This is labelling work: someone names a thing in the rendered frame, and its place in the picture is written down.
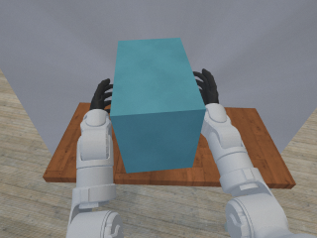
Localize carton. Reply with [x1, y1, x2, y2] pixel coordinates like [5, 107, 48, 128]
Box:
[110, 38, 206, 174]

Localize robot left upper arm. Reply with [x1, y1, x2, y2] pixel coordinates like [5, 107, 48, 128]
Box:
[66, 210, 124, 238]

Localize left robot hand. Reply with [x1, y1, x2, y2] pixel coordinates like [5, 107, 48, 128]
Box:
[89, 78, 113, 114]

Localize table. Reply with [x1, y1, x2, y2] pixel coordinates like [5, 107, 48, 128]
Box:
[43, 102, 296, 232]

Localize robot right forearm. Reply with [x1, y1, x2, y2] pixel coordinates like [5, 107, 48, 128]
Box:
[200, 103, 289, 228]

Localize robot right upper arm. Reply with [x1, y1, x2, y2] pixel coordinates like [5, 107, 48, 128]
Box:
[225, 192, 317, 238]

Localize right robot hand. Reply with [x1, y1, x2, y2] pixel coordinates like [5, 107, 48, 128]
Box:
[193, 68, 219, 105]

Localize robot left forearm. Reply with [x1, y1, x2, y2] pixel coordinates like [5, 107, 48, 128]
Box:
[65, 109, 117, 238]

